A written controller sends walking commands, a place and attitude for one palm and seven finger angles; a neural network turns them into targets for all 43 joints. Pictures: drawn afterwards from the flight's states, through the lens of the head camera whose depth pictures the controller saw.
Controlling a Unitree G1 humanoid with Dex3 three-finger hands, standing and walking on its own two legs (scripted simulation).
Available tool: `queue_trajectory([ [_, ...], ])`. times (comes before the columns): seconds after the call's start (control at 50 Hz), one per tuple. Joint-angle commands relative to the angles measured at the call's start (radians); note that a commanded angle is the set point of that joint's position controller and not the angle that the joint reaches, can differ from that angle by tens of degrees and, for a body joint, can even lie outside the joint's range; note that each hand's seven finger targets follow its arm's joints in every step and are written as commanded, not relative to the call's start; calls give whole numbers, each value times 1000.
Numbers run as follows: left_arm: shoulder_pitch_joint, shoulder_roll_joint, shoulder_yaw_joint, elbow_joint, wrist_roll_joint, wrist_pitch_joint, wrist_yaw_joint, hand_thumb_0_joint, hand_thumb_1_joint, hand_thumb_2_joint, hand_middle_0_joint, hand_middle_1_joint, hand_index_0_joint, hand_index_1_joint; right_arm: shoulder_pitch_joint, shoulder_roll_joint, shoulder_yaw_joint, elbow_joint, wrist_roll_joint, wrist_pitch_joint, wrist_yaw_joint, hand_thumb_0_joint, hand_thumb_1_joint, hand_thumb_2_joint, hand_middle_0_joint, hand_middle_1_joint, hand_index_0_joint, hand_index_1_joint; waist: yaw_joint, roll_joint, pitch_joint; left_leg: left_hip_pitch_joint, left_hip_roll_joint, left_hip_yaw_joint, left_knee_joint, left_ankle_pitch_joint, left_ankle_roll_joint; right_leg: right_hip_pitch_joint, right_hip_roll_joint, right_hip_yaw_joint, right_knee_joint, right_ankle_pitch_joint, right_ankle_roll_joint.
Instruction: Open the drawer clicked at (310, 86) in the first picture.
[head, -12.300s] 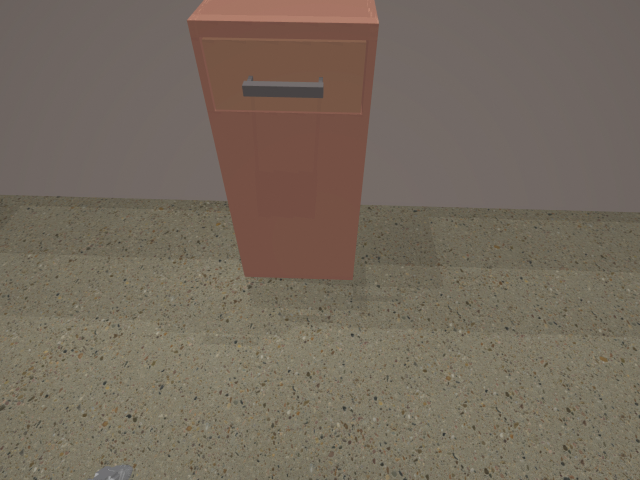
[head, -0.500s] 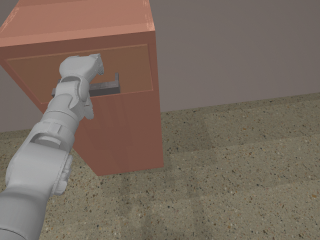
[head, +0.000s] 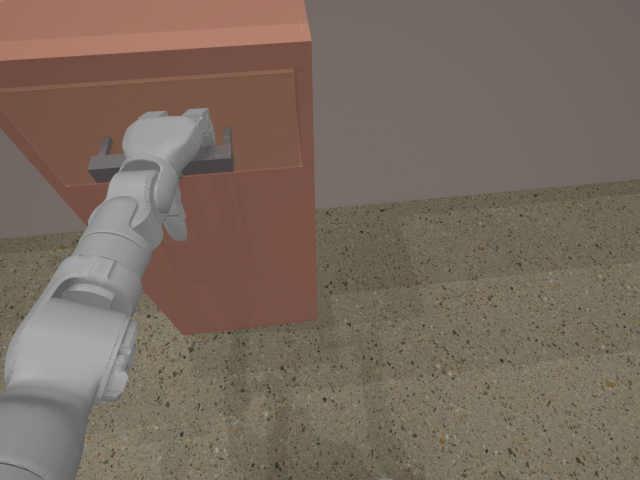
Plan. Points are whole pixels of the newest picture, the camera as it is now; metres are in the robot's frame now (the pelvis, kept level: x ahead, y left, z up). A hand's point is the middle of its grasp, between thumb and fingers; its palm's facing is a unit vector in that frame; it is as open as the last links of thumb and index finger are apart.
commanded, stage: lower the fingers behind the handle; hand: left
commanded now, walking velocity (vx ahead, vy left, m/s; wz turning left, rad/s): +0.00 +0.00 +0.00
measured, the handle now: (166, 151) +0.56 +0.20 +0.06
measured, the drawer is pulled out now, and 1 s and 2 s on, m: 0.00 0.00 0.00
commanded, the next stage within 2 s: close the thumb around the handle in 1.16 s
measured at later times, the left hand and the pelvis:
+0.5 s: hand (187, 180) +0.51 +0.16 +0.05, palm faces -0.05 -0.05 -1.00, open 13.8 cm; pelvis +0.00 +0.01 -0.01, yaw -1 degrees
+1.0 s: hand (177, 187) +0.51 +0.18 +0.04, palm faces -0.05 +0.00 -1.00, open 13.9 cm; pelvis -0.01 +0.01 -0.01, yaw -1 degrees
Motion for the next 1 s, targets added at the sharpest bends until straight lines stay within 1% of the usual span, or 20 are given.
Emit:
queue_trajectory([
  [0.0, -431, 342, 198, -236, 55, -102, 163, 0, -500, 300, -300, -1200, -300, -1200, 109, -109, -29, -79, -11, -26, -4, 0, -900, -900, 200, 300, 200, 300, 31, 18, -395, 74, -53, 6, 19, 446, 37, 233, 47, 15, 32, 391, -33],
  [0.04, -398, 303, 196, -203, 66, -58, 250, 0, -500, 300, -300, -1200, -300, -1200, 110, -107, -31, -81, -15, -41, 14, 0, -900, -900, 200, 300, 200, 300, 33, 8, -394, 46, -50, 18, 23, 435, 31, 213, 50, 2, 45, 373, -32],
  [0.08, -389, 354, 240, -180, 82, 4, 318, 0, -500, 300, -300, -1200, -300, -1200, 101, -120, -32, -82, -22, -44, 28, 0, -900, -900, 200, 300, 200, 300, 45, -13, -454, 30, -54, 31, 37, 455, 31, 249, 52, 4, 57, 403, -30],
  [0.1, -418, 361, 225, -167, 99, 42, 341, 0, -500, 300, -300, -1200, -300, -1200, 104, -121, -32, -76, -21, -42, 32, 0, -900, -900, 200, 300, 200, 300, 34, 11, -484, 26, -53, 35, 38, 444, 29, 251, 50, 5, 63, 403, -27],
  [0.14, -474, 277, 151, -132, 104, 115, 353, 0, -500, 300, -300, -1200, -300, -1200, 115, -121, -39, -61, -18, -43, 42, 0, -900, -900, 200, 300, 200, 300, 0, 21, -498, 61, -48, 42, 40, 448, 28, 224, 54, -1, 49, 400, -24],
  [0.2, -554, 230, 91, -121, 71, 170, 296, 0, -500, 300, -300, -1200, -300, -1200, 138, -130, -49, -44, -5, -33, 39, 0, -900, -900, 200, 300, 200, 300, -43, -12, -550, 128, -43, 35, 36, 455, 37, 241, 57, 10, 20, 415, -13],
  [0.24, -596, 184, 47, -149, 39, 154, 233, 0, -500, 300, -300, -1200, -300, -1200, 149, -131, -55, -36, -1, -32, 29, 0, -900, -900, 200, 300, 200, 300, -62, -13, -566, 186, -42, 21, 33, 462, 43, 231, 58, 11, 4, 407, -10],
  [0.3, -555, 142, 11, -143, 17, 83, 153, 0, -500, 300, -300, -1200, -300, -1200, 165, -133, -54, -24, -7, -38, 8, 0, -900, -900, 200, 300, 200, 300, -80, -31, -502, 211, -37, 3, 35, 470, 50, 182, 58, 9, -12, 386, -8],
  [0.34, -502, 169, 40, -120, 27, 30, 134, 0, -500, 300, -300, -1200, -300, -1200, 167, -132, -46, -19, -12, -41, 3, 0, -900, -900, 200, 300, 200, 300, -64, -30, -427, 165, -39, -2, 33, 429, 49, 151, 57, 6, -6, 349, -14],
  [0.4, -441, 241, 112, -96, 60, -28, 167, 0, -500, 300, -300, -1200, -300, -1200, 170, -124, -36, -25, -18, -42, 3, 0, -900, -900, 200, 300, 200, 300, -28, -6, -382, 95, -41, 1, 38, 423, 43, 136, 55, 6, 21, 336, -25],
  [0.44, -373, 278, 162, -80, 72, -33, 214, 0, -500, 300, -300, -1200, -300, -1200, 165, -122, -28, -37, -20, -43, 14, 0, -900, -900, 200, 300, 200, 300, 8, 0, -375, 43, -42, 7, 44, 433, 37, 142, 56, 2, 50, 343, -32],
  [0.48, -352, 277, 188, -92, 85, -19, 268, 0, -500, 300, -300, -1200, -300, -1200, 156, -120, -33, -51, -27, -46, 28, 0, -900, -900, 200, 300, 200, 300, 27, 9, -421, 41, -41, 12, 60, 486, 33, 146, 60, -2, 70, 362, -34],
  [0.54, -379, 227, 146, -61, 105, 47, 337, 0, -500, 300, -300, -1200, -300, -1200, 158, -121, -37, -51, -27, -52, 46, 0, -900, -900, 200, 300, 200, 300, 1, -12, -413, 14, -38, 22, 68, 440, 29, 117, 62, -12, 77, 340, -29],
  [0.58, -441, 238, 148, -86, 103, 82, 357, 0, -500, 300, -300, -1200, -300, -1200, 153, -128, -43, -51, -28, -50, 50, 0, -900, -900, 200, 300, 200, 300, -15, -21, -476, 25, -41, 24, 77, 435, 32, 144, 63, -3, 77, 357, -26],
  [0.64, -512, 244, 132, -99, 97, 112, 350, 0, -500, 300, -300, -1200, -300, -1200, 165, -127, -50, -38, -23, -49, 44, 0, -900, -900, 200, 300, 200, 300, -37, -11, -542, 60, -43, 23, 83, 428, 37, 169, 59, 7, 71, 369, -19],
  [0.68, -479, 222, 119, -39, 85, 144, 328, 0, -500, 300, -300, -1200, -300, -1200, 167, -132, -48, -24, -22, -39, 44, 0, -900, -900, 200, 300, 200, 300, -39, -10, -541, 80, -40, 19, 81, 452, 33, 160, 61, 3, 67, 374, -21],
  [0.72, -468, 205, 94, 2, 67, 159, 298, 0, -500, 300, -300, -1200, -300, -1200, 170, -135, -42, -22, -14, -36, 39, 0, -900, -900, 200, 300, 200, 300, -51, -33, -478, 49, -40, 23, 69, 394, 37, 145, 60, 5, 51, 350, -15],
  [0.8, -489, 217, 74, 27, 72, 134, 253, 0, -500, 300, -300, -1200, -300, -1200, 168, -137, -32, -22, -10, -39, 22, 0, -900, -900, 200, 300, 200, 300, -62, -39, -403, 9, -43, 19, 53, 313, 43, 123, 54, 8, 37, 293, -16],
  [0.86, -449, 190, 67, -14, 69, 89, 230, 0, -500, 300, -300, -1200, -300, -1200, 177, -129, -35, -39, -13, -49, 20, 0, -900, -900, 200, 300, 200, 300, -45, 4, -445, 48, -41, 17, 65, 355, 42, 122, 57, 9, 48, 310, -21],
  [0.98, -410, 206, 96, -37, 68, 28, 237, 0, -500, 300, -300, -1200, -300, -1200, 189, -130, -40, -44, -16, -57, 22, 0, -900, -900, 200, 300, 200, 300, -40, -38, -434, 12, -42, 16, 81, 345, 43, 118, 59, 11, 56, 309, -22],
])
